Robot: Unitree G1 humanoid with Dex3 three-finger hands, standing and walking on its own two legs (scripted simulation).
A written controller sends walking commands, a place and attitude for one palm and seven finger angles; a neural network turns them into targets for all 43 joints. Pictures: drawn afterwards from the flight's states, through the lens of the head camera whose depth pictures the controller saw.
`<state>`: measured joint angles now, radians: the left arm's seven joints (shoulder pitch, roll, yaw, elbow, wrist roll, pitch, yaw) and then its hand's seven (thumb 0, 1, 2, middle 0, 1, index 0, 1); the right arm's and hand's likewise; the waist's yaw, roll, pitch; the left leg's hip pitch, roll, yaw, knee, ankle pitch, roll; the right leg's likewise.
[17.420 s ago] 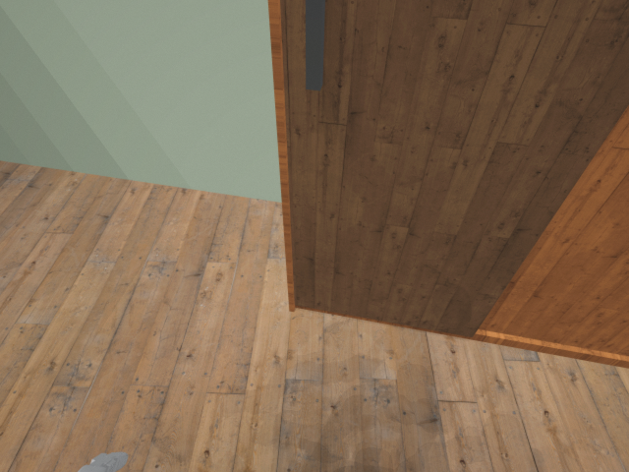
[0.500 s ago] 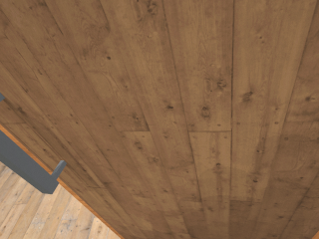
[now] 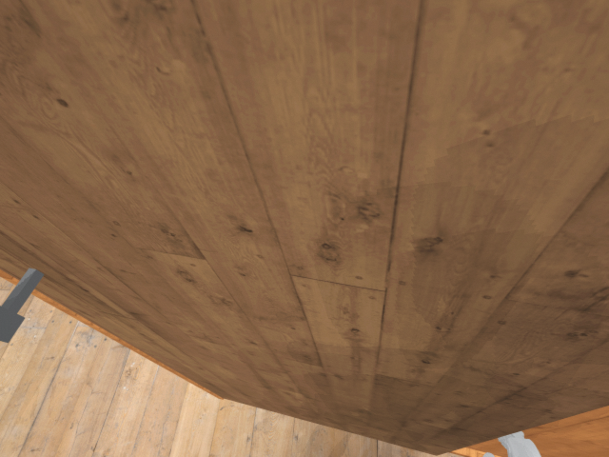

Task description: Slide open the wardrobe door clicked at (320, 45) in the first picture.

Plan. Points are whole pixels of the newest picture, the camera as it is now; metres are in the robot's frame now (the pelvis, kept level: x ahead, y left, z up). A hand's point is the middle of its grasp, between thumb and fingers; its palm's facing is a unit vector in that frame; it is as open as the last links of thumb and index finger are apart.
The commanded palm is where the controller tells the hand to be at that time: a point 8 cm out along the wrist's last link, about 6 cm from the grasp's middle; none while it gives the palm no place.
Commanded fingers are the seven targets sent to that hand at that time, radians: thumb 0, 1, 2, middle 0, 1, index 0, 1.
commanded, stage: relax the arm and regain balance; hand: left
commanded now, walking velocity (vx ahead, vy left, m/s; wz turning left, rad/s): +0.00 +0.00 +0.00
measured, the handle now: out of the picture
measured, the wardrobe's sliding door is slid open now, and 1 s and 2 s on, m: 0.01 0.01 0.01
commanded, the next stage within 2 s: step back with the hand held close in 0.78 s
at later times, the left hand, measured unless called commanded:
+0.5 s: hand out of the picture +0.08 +0.29 -0.14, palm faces -0.07 -0.93 -0.37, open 16.2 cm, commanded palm none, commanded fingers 0.00 -0.50 0.30 -0.15 -0.30 -0.15 -0.30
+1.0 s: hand out of the picture +0.09 +0.32 -0.04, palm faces +0.23 -0.89 -0.39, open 14.1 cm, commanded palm +0.05 +0.34 +0.17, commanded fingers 0.00 0.90 0.90 -0.20 -0.30 -0.20 -0.30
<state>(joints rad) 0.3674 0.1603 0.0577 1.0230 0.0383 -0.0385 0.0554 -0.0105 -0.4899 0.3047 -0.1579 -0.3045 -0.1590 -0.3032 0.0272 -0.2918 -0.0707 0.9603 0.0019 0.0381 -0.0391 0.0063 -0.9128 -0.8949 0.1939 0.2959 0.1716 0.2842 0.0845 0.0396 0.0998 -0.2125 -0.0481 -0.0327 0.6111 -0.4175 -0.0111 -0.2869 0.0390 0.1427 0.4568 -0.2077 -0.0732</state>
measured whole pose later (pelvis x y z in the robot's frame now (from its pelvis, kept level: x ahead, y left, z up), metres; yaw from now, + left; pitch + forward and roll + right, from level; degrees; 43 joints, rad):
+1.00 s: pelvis -0.08 +0.06 -0.02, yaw +2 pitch -4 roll -1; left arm 0.40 0.38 0.14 -0.15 -0.07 0.38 0.10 -0.01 -0.13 0.46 -0.17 -0.30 -0.18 -0.30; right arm 0.25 -0.27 0.00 0.95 0.06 -0.09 -0.10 0.01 -0.91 -0.89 0.20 0.30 0.20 0.30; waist 0.06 -0.01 0.17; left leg -0.22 -0.03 -0.06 0.60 -0.30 0.02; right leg -0.29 0.04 0.08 0.50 -0.15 0.02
